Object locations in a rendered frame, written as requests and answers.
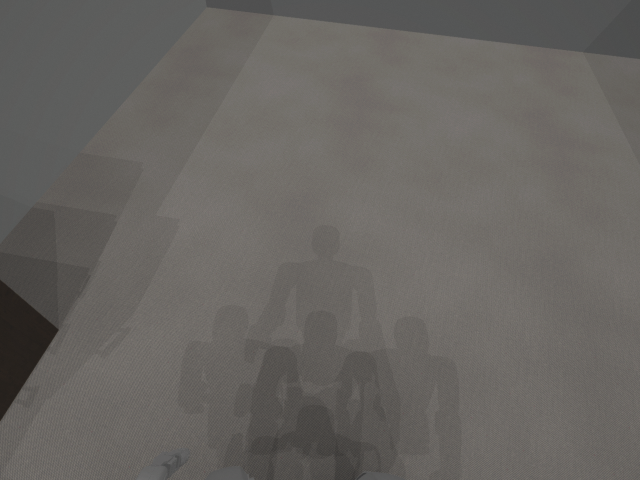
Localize cupboard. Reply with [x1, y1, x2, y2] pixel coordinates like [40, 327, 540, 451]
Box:
[0, 280, 59, 421]

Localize left robot hand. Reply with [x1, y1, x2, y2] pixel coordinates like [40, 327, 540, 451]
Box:
[136, 448, 190, 480]

